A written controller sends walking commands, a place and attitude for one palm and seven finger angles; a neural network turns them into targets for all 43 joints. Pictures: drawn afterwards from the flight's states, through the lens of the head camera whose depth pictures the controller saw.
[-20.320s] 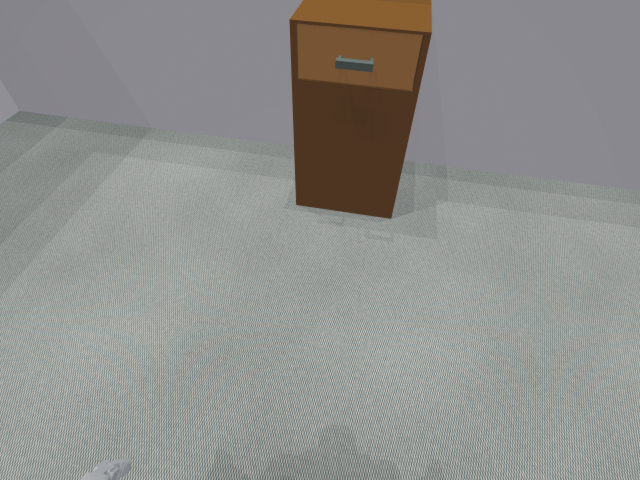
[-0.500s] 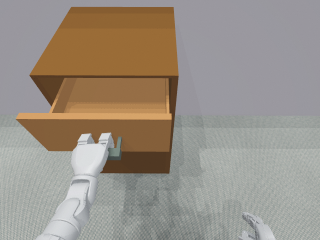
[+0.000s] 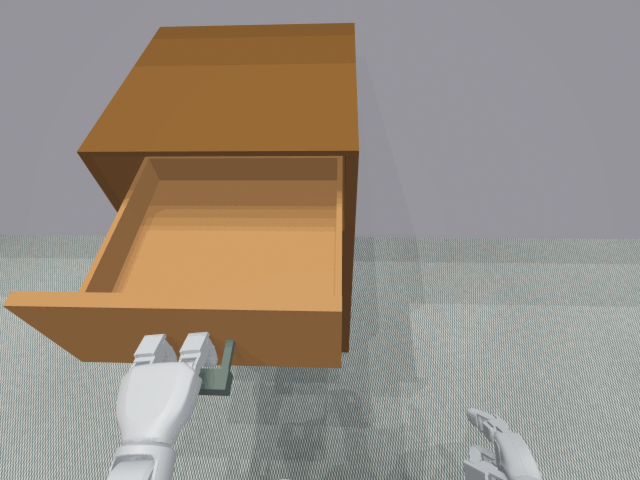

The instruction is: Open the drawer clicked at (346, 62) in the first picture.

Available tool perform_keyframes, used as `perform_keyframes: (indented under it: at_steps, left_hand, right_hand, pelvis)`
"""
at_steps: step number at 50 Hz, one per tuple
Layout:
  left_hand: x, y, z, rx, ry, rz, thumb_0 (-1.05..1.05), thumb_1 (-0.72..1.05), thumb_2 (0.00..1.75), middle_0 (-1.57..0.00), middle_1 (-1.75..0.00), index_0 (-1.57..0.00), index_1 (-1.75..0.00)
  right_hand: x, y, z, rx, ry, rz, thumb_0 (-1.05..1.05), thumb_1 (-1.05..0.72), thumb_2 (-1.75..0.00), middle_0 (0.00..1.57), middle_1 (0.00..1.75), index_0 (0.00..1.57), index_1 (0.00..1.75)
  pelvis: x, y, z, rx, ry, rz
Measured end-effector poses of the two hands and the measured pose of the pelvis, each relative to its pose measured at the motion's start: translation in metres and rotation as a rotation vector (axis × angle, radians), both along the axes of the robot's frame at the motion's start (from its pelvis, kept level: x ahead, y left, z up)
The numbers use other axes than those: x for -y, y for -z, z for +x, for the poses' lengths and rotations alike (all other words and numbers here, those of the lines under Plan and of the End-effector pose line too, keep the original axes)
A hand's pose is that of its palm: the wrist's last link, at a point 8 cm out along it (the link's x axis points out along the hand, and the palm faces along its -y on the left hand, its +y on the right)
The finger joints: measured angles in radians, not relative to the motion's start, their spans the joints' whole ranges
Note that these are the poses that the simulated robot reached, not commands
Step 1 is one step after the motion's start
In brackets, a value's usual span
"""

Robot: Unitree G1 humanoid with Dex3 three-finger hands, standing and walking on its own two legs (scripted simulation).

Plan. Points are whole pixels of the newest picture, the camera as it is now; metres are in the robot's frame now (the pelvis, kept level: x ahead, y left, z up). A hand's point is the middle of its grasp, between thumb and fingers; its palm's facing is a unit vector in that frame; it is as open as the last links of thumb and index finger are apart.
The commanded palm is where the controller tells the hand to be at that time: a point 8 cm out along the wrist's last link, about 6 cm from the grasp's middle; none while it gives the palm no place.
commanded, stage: pull the drawer open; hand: left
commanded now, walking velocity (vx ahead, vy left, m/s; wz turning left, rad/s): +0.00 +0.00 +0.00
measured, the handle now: (185, 363) +0.26 +0.20 -0.01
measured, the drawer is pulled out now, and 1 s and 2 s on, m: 0.27 0.30 0.29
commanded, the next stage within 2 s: open the thumb to release the handle in 0.30 s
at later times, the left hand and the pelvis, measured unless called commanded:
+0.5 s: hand (174, 427) +0.19 +0.20 -0.04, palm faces +0.01 -0.07 -1.00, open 5.8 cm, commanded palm +0.17 +0.21 +0.01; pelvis +0.00 -0.02 -0.02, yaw +1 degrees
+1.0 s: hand (176, 428) +0.19 +0.20 -0.03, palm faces -0.02 -0.06 -1.00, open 13.1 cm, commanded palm +0.17 +0.21 +0.01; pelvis -0.03 -0.05 -0.01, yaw +2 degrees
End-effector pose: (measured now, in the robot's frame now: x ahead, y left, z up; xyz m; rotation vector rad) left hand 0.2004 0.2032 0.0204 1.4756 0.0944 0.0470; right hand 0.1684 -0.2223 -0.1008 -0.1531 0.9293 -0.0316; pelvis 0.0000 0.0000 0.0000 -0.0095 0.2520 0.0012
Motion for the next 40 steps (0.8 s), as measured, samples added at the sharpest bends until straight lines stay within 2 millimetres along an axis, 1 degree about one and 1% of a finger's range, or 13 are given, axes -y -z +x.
perform_keyframes:
  at_steps: [7,12,17,20,27,30,33,37,40]
  left_hand:
    - [0.002,0.000,-0.030,-0.010,-0.013,-0.003,0.05,0.66,0.80,-0.33,-1.35,-0.42,-1.35]
    - [0.002,-0.001,-0.030,-0.010,-0.017,-0.013,0.06,0.67,0.78,-0.31,-1.36,-0.42,-1.35]
    - [0.002,-0.001,-0.030,-0.020,-0.021,-0.028,0.07,0.67,0.76,-0.29,-1.36,-0.42,-1.35]
    - [0.002,-0.001,-0.030,-0.021,-0.020,-0.026,0.07,0.68,0.75,-0.29,-1.36,-0.42,-1.35]
    - [0.002,0.003,-0.028,0.052,-0.006,0.036,0.03,0.66,0.78,-0.35,-1.34,-0.41,-1.34]
    - [0.005,0.002,-0.027,0.053,-0.037,0.039,0.02,0.59,0.75,-0.36,-1.33,-0.40,-1.33]
    - [0.007,0.002,-0.028,0.041,-0.062,0.037,0.01,0.46,0.71,-0.35,-1.31,-0.39,-1.31]
    - [0.008,0.001,-0.028,0.023,-0.074,0.041,0.01,0.25,0.62,-0.34,-1.28,-0.38,-1.29]
    - [0.008,0.001,-0.028,0.013,-0.074,0.042,0.00,0.06,0.54,-0.33,-1.26,-0.37,-1.27]
  right_hand:
    - [0.006,0.001,0.004,0.033,-0.027,-0.007,0.01,-0.90,-0.90,0.20,0.30,0.20,0.30]
    - [0.010,-0.001,0.010,0.075,-0.035,-0.003,0.01,-0.90,-0.90,0.20,0.30,0.20,0.30]
    - [0.015,-0.004,0.014,0.106,-0.032,0.005,0.01,-0.90,-0.90,0.20,0.30,0.20,0.30]
    - [0.018,-0.002,0.015,0.104,-0.037,-0.001,0.01,-0.90,-0.90,0.20,0.30,0.20,0.30]
    - [0.025,0.023,0.016,0.030,-0.066,-0.043,0.01,-0.90,-0.90,0.20,0.30,0.20,0.30]
    - [0.024,0.029,0.014,0.012,-0.055,-0.028,0.01,-0.90,-0.90,0.20,0.30,0.20,0.30]
    - [0.022,0.030,0.011,0.003,-0.046,-0.012,0.01,-0.90,-0.90,0.20,0.30,0.20,0.30]
    - [0.021,0.025,0.007,0.002,-0.046,-0.007,0.01,-0.90,-0.90,0.20,0.30,0.20,0.30]
    - [0.025,0.020,0.005,0.014,-0.047,-0.015,0.01,-0.90,-0.90,0.20,0.30,0.20,0.30]
  pelvis:
    - [0.007,0.005,-0.006,0.007,-0.003,0.009]
    - [0.012,0.009,-0.008,0.002,0.004,0.015]
    - [0.016,0.011,-0.004,-0.008,0.015,0.020]
    - [0.017,0.013,-0.001,-0.019,0.016,0.020]
    - [0.021,0.022,-0.004,-0.048,-0.014,0.019]
    - [0.023,0.021,-0.005,-0.046,-0.019,0.022]
    - [0.027,0.019,-0.007,-0.038,-0.022,0.028]
    - [0.034,0.014,-0.010,-0.024,-0.026,0.035]
    - [0.039,0.011,-0.014,-0.013,-0.031,0.034]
